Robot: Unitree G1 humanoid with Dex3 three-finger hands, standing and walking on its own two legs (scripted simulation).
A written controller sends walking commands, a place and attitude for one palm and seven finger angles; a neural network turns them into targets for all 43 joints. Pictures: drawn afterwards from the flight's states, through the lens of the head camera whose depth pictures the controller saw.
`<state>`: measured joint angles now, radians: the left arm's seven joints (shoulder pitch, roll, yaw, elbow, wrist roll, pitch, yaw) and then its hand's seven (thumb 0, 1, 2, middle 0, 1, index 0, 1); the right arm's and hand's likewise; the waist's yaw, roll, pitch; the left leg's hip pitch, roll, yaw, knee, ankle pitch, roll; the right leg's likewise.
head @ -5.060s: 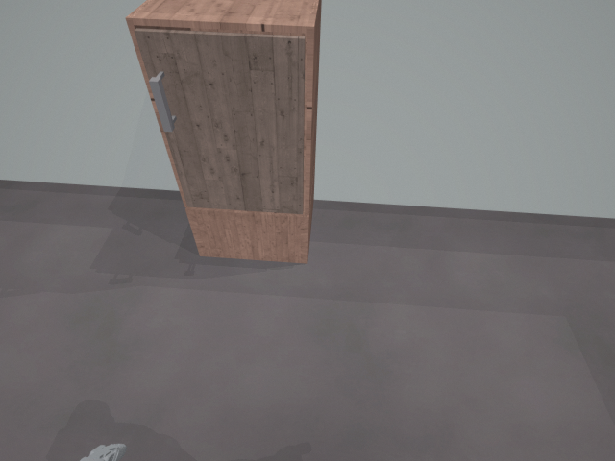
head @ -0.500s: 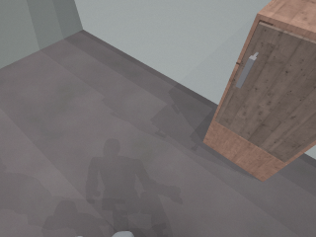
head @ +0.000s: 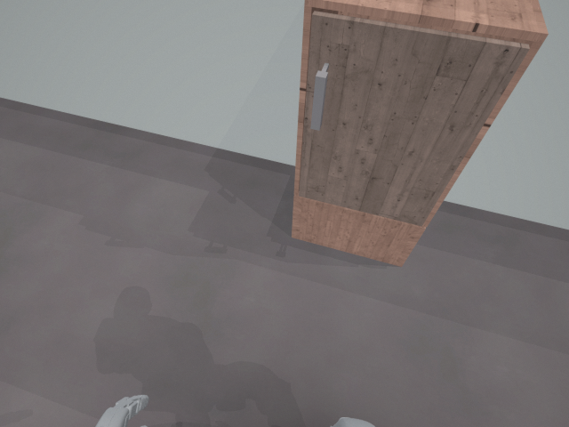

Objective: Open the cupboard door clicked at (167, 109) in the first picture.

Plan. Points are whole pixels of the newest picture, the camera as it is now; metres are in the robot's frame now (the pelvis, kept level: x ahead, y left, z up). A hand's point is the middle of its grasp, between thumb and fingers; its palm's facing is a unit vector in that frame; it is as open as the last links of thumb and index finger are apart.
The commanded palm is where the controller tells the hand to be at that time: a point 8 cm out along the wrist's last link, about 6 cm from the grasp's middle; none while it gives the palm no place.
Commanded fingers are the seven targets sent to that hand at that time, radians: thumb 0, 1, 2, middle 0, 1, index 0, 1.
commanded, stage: turn to face it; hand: left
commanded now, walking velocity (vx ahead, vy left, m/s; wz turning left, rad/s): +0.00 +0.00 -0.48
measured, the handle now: (320, 97) +0.80 -0.07 -0.03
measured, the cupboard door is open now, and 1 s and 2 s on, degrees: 0 0 0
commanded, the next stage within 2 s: take the last steps up to it in 0.46 s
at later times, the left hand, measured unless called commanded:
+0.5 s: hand out of the picture +0.12 +0.17 -0.16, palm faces -0.12 -0.97 -0.23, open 7.3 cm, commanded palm none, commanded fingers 0.00 0.90 0.90 -0.20 -0.30 -0.20 -0.30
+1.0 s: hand (217, 387) +0.20 +0.12 -0.16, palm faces -0.35 -0.92 -0.18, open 7.4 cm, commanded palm none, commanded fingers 0.00 0.90 0.90 -0.20 -0.30 -0.20 -0.30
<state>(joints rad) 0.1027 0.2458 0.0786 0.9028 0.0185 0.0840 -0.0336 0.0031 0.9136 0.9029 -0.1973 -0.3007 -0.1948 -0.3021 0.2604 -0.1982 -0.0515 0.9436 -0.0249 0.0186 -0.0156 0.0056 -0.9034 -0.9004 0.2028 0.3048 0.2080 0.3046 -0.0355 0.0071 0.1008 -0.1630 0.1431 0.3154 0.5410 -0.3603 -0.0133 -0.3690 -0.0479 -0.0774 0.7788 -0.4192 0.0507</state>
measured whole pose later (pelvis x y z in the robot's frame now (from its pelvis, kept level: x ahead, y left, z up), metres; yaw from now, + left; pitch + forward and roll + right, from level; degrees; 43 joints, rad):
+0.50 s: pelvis +0.03 -0.01 +0.00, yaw -11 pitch +0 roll +0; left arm 0.22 0.19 0.05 0.95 0.02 0.03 0.01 0.00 0.91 0.90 -0.21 -0.30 -0.20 -0.30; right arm 0.16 -0.21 -0.04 0.95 -0.01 0.05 -0.02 0.01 -0.91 -0.90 0.20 0.30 0.20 0.30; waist 0.02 0.01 0.04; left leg -0.37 0.06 0.04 0.76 -0.38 -0.08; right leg -0.24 0.05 0.03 0.50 -0.26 -0.04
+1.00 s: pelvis +0.07 -0.04 +0.01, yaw -19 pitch +1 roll +0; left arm 0.20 0.21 0.06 1.03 0.02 0.04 -0.04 0.00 0.91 0.90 -0.20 -0.30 -0.19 -0.30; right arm 0.43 -0.17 -0.04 1.09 -0.04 -0.02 -0.02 0.00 -0.91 -0.90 0.20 0.30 0.21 0.30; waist -0.07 -0.01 0.01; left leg -0.09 0.10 0.18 0.36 -0.28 -0.04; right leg -0.39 -0.08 -0.07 0.69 -0.34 0.03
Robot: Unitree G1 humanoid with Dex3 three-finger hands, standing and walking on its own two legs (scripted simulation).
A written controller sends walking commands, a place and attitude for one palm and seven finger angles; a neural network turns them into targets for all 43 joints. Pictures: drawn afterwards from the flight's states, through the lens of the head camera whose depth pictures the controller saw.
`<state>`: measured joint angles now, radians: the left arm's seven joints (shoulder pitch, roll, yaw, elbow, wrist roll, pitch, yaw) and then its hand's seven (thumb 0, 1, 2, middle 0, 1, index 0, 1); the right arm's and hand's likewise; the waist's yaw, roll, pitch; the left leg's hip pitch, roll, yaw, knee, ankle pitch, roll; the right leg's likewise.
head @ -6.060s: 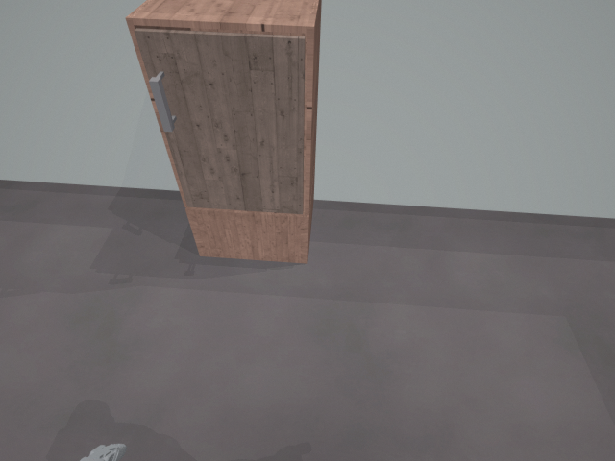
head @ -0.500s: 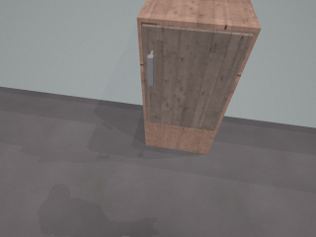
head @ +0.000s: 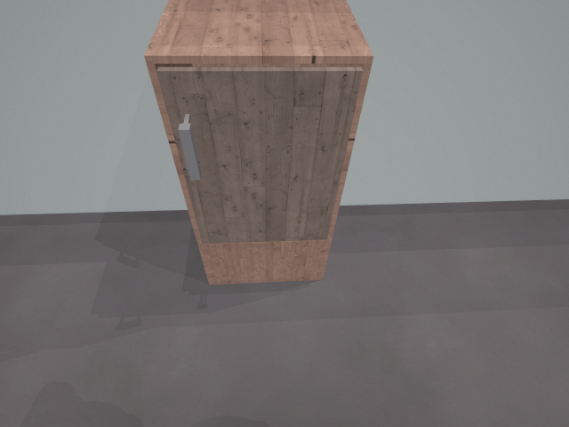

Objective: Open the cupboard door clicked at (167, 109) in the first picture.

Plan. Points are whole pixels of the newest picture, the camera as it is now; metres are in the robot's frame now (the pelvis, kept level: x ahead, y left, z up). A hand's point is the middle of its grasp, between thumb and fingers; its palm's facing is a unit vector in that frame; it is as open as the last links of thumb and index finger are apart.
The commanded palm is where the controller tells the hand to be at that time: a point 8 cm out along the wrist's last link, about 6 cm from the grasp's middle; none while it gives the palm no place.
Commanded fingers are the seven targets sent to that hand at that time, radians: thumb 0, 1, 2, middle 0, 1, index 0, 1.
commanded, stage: take the last steps up to it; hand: left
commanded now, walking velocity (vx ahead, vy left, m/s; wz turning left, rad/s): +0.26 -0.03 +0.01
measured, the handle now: (191, 147) +0.70 +0.21 -0.04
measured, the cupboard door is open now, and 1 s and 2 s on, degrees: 0 0 0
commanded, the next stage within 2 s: come to a stop and stand still in 0.30 s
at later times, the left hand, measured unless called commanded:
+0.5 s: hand out of the picture +0.11 +0.12 -0.20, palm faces +0.11 -0.98 -0.15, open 7.3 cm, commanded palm none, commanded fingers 0.00 0.90 0.90 -0.20 -0.30 -0.20 -0.30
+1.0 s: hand (218, 397) +0.21 +0.11 -0.17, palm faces +0.05 -0.96 -0.29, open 7.3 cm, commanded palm none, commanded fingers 0.00 0.90 0.90 -0.20 -0.30 -0.20 -0.30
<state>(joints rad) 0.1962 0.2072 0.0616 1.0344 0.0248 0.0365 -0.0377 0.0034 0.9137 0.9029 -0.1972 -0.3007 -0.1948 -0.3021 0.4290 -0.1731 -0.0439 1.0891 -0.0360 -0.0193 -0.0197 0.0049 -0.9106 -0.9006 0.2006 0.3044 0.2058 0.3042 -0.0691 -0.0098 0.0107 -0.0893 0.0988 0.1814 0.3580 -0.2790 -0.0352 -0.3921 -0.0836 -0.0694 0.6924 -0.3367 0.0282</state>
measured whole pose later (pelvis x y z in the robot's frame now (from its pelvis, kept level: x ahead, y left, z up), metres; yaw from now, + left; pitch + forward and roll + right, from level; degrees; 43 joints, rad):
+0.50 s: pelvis +0.17 -0.03 -0.02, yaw +2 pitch -1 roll -2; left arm 0.38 0.13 0.01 1.16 0.02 -0.04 0.03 0.00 0.92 0.90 -0.20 -0.30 -0.20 -0.30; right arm 0.14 -0.16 -0.03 1.02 -0.02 -0.03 0.00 0.00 -0.92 -0.90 0.20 0.30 0.20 0.30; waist 0.03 0.00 0.04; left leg -0.40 0.06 0.12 0.60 -0.12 0.01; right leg 0.00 -0.01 -0.15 0.47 -0.44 0.00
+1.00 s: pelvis +0.15 -0.09 -0.02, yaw +0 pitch -2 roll +1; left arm 0.23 0.17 0.04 0.98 0.03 0.04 0.03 0.00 0.91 0.90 -0.20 -0.30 -0.20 -0.30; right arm 0.16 -0.22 -0.09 1.00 -0.02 0.09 -0.01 0.00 -0.91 -0.90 0.20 0.30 0.20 0.30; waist 0.00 0.05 0.03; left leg -0.46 0.05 0.03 0.86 -0.41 -0.01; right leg -0.29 -0.04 -0.05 0.63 -0.32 -0.01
